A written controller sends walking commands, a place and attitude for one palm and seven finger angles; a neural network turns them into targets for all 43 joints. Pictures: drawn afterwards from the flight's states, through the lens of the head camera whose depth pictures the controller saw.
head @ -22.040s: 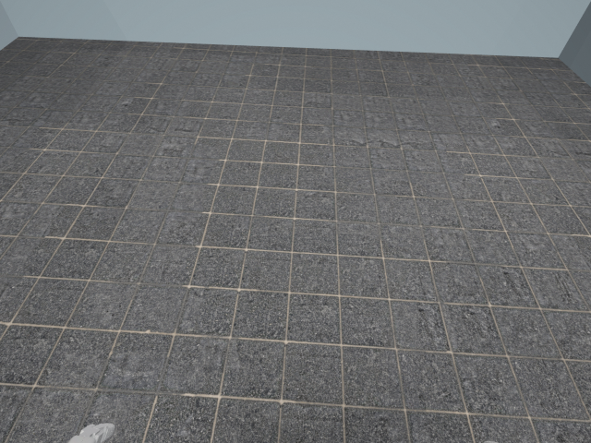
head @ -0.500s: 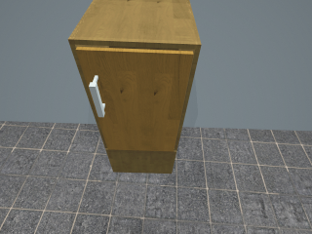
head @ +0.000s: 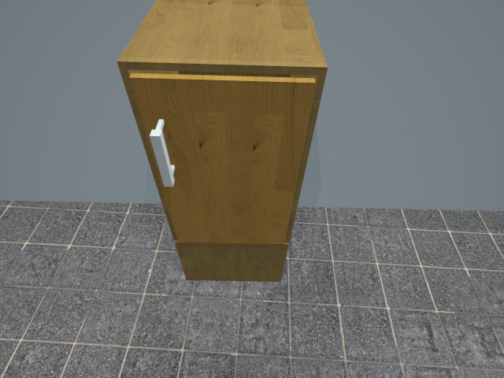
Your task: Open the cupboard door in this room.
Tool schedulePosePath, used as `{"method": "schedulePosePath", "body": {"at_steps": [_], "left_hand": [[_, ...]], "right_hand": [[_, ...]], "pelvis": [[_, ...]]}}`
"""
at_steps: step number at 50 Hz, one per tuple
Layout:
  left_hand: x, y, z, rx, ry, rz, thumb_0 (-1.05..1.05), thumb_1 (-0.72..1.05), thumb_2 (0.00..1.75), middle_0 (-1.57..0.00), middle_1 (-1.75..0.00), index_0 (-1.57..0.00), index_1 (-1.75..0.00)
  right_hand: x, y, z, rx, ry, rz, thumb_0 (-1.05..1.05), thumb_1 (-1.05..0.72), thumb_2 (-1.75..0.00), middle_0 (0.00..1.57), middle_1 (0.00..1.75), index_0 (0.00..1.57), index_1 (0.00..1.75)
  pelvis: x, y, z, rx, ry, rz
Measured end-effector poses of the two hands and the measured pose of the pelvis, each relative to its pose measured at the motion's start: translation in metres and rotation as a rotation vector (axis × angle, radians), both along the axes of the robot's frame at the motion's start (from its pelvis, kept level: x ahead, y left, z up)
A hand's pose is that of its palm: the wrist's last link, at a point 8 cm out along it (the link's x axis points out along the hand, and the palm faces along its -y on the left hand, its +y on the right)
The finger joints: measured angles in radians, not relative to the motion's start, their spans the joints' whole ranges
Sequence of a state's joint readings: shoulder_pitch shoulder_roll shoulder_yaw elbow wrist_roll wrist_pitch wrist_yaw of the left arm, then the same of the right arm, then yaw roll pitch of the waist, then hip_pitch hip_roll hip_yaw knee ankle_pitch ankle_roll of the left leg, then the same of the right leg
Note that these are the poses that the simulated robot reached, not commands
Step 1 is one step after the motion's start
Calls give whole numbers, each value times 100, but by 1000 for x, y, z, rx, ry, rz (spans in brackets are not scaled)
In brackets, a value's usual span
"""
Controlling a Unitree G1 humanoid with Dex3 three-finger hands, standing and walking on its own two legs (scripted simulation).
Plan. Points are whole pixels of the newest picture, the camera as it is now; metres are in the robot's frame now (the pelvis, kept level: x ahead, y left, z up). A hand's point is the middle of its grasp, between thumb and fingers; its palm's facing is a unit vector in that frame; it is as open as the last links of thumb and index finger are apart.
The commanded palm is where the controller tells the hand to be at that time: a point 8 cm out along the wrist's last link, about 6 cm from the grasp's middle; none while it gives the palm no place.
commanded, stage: look again from close up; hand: left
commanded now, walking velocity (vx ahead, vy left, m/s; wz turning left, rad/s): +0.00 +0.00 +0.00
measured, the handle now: (165, 154) +0.56 +0.23 +0.01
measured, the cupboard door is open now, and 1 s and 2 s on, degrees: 0 0 0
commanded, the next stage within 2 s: shuffle to correct the standing spot in 0.30 s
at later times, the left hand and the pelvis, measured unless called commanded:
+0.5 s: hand out of the picture -0.11 +0.21 -0.17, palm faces +0.04 -0.98 -0.20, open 7.4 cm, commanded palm none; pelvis -0.07 +0.03 +0.01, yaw +1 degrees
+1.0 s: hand out of the picture -0.09 +0.19 -0.16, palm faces +0.08 -0.98 -0.19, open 7.3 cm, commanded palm none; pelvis -0.10 +0.02 +0.01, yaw -1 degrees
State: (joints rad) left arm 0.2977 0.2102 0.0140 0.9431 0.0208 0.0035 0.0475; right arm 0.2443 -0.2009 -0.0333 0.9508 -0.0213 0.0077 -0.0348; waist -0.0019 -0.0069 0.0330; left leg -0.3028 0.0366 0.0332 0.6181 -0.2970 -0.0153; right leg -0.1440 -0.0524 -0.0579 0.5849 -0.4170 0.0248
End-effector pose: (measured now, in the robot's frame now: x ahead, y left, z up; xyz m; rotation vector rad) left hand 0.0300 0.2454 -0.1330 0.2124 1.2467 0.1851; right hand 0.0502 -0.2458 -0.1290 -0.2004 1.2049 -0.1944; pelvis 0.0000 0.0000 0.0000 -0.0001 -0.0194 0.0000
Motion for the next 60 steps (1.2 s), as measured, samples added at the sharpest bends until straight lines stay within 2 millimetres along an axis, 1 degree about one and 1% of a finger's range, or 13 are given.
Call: {"method": "schedulePosePath", "body": {"at_steps": [7, 13, 18, 26, 31, 34, 37, 40, 45, 48, 52, 56, 60], "left_hand": [[-13, 7, -4, -34, -49, -12, 0, 90, 90, -20, -30, -20, -30], [-42, 11, -7, -61, -33, -11, 0, 90, 90, -20, -30, -20, -30], [-79, 14, -8, -67, 27, 7, 0, 90, 90, -20, -30, -20, -30], [-154, 8, -3, -72, 170, 67, 0, 90, 90, -20, -30, -19, -30], [-201, -3, 1, -96, 252, 133, 0, 90, 90, -20, -30, -19, -30], [-221, -7, -5, -114, 301, 165, 0, 90, 90, -20, -30, -19, -30], [-220, -7, -18, -138, 325, 139, 0, 90, 90, -20, -30, -19, -30], [-196, -4, -22, -148, 271, 101, 1, 90, 90, -20, -30, -19, -30], [-145, -4, -5, -123, 91, 59, 1, 91, 90, -20, -30, -19, -30], [-129, -7, 1, -93, 17, 48, 1, 92, 90, -20, -30, -19, -30], [-138, -11, 4, -74, 21, 68, 1, 92, 90, -20, -30, -19, -30], [-152, -14, 6, -84, 74, 72, 1, 92, 90, -20, -30, -19, -30], [-157, -13, 3, -111, 105, 91, 1, 91, 90, -20, -30, -20, -30]], "right_hand": [[-8, 14, 9, -3, -66, 9, 1, -91, -90, 20, 30, 20, 30], [-35, 29, 12, 11, -57, 11, 1, -91, -90, 20, 30, 20, 30], [-69, 38, 9, 25, 0, -10, 1, -91, -90, 20, 30, 20, 30], [-124, 40, 5, 45, 127, -41, 1, -91, -90, 20, 30, 20, 30], [-146, 42, 3, 53, 186, -50, 1, -91, -90, 20, 30, 20, 30], [-154, 45, 1, 46, 188, -73, 1, -91, -90, 20, 30, 20, 30], [-166, 51, -6, 34, 145, -99, 1, -91, -90, 20, 30, 20, 30], [-184, 60, -9, 44, 163, -120, 1, -91, -90, 20, 30, 20, 30], [-194, 68, -8, 97, 190, -110, 1, -91, -90, 20, 30, 20, 30], [-190, 65, -11, 120, 176, -112, 1, -91, -90, 20, 30, 20, 30], [-176, 57, -11, 133, 155, -104, 1, -91, -90, 20, 30, 20, 30], [-159, 48, -1, 116, 114, -105, 1, -92, -90, 20, 30, 20, 30], [-145, 46, 7, 86, 108, -84, 1, -92, -90, 20, 30, 20, 30]], "pelvis": [[-24, 11, -1, -20, -35, -9], [-44, 20, 2, -29, -38, -5], [-58, 25, 5, -28, -33, -2], [-75, 25, 11, -25, -24, 10], [-84, 24, 13, -27, -17, 25], [-87, 28, 9, -26, -20, 25], [-88, 35, -1, -40, -18, 10], [-95, 37, -2, -24, -24, -14], [-100, 32, 9, -21, -14, -14], [-100, 24, 9, -1, -10, -14], [-104, 18, 10, -3, -10, -17], [-99, 20, 16, -13, -8, 1], [-91, 26, 18, -14, -4, 16]]}}
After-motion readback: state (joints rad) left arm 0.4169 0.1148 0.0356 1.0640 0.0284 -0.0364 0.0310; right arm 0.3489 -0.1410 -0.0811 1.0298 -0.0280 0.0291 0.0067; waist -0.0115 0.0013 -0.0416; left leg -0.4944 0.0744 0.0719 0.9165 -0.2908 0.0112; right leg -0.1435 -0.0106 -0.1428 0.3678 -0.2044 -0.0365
